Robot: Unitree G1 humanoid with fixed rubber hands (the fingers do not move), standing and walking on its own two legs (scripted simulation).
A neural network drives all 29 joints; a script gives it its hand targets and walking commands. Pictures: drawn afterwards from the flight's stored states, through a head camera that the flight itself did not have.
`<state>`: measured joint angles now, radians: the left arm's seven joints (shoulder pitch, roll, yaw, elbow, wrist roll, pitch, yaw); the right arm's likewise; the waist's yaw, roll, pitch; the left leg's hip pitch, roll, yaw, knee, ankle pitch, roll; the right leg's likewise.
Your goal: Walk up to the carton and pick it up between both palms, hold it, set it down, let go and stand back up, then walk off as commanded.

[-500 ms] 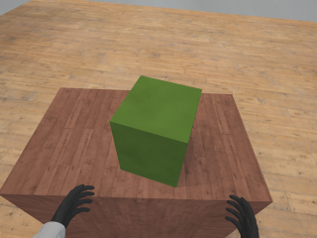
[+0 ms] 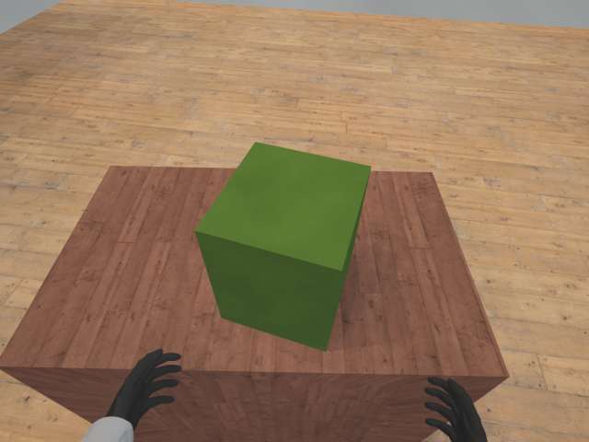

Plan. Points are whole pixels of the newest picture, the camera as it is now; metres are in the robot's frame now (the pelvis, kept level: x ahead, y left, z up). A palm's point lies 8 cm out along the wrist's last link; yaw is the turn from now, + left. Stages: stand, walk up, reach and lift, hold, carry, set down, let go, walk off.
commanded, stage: set down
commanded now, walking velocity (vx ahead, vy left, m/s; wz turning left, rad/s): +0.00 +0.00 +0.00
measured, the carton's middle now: (290, 247) +0.42 +0.04 -0.01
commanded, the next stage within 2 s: let go in 0.86 s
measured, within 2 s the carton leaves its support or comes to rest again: neither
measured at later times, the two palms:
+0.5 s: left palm (136, 417) +0.16 +0.23 -0.05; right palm out of the picture +0.15 -0.22 -0.08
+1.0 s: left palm (137, 422) +0.16 +0.23 -0.06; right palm out of the picture +0.16 -0.22 -0.09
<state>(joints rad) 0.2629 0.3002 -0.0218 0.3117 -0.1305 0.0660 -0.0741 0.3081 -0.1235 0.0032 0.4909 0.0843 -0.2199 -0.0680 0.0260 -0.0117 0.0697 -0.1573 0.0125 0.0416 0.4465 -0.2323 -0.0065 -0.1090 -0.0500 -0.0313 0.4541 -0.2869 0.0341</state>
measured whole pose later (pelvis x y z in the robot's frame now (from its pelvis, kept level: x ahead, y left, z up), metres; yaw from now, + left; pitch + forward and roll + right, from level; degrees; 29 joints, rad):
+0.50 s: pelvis +0.00 +0.00 +0.00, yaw +0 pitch -3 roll +1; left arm 0.26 0.26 -0.02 0.33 -0.13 0.12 -0.04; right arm 0.27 -0.17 0.00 0.61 0.05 -0.24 -0.03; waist 0.03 0.00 0.07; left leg -0.15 0.01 0.04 0.43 -0.23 -0.01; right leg -0.11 -0.05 -0.03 0.45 -0.29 0.03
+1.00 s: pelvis +0.00 +0.00 +0.00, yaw +0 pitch -3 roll +1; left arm 0.25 0.25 -0.03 0.37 -0.13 0.13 -0.02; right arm 0.18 -0.19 0.00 0.74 0.05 -0.25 -0.01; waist 0.03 0.00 0.07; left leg -0.15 0.01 0.04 0.43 -0.23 -0.01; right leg -0.11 -0.05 -0.03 0.45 -0.29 0.03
